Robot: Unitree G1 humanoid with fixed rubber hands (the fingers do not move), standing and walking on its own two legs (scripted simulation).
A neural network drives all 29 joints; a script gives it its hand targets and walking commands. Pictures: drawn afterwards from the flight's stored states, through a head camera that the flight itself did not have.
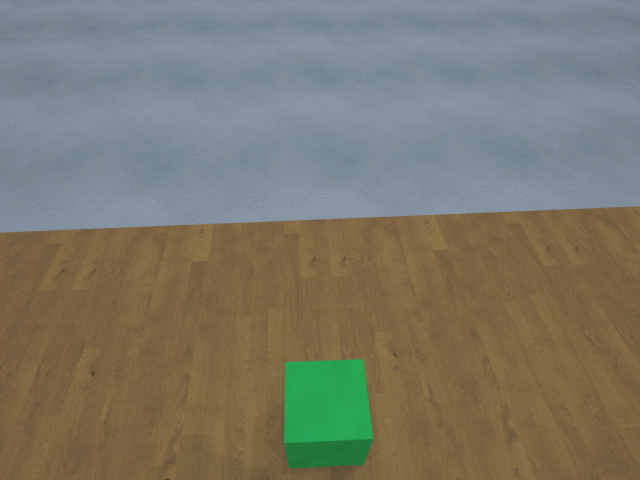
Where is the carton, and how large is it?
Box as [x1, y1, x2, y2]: [284, 359, 372, 467]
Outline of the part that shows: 362,359 285,362 284,445 289,467 347,465 363,463 372,440 372,433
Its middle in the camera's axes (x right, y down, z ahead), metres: +0.01 +0.47 +1.07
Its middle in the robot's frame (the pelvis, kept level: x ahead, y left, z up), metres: +0.42 -0.01 -0.64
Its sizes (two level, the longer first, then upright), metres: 0.210 0.200 0.250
